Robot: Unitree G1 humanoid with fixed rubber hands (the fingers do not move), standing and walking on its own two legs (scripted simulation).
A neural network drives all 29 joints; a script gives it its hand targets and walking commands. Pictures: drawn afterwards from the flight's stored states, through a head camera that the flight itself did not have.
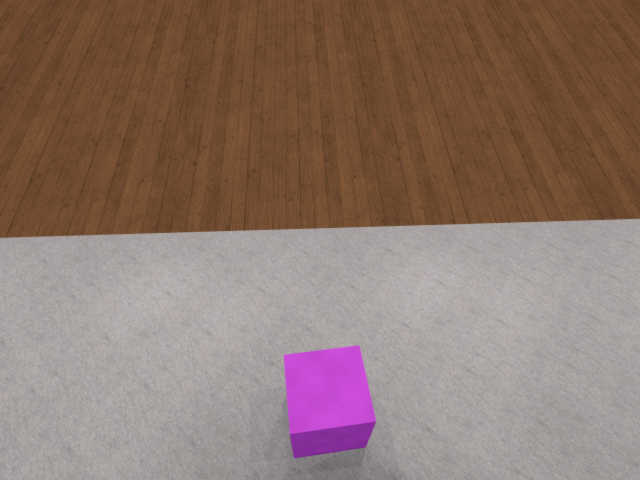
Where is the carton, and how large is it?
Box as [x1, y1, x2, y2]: [284, 345, 375, 457]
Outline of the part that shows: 359,345 284,355 289,429 294,457 365,446 374,425 375,418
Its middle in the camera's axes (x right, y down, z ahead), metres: +0.01 +0.46 +1.09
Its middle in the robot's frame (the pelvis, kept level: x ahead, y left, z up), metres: +0.43 +0.00 -0.65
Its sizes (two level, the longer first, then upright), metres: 0.210 0.200 0.250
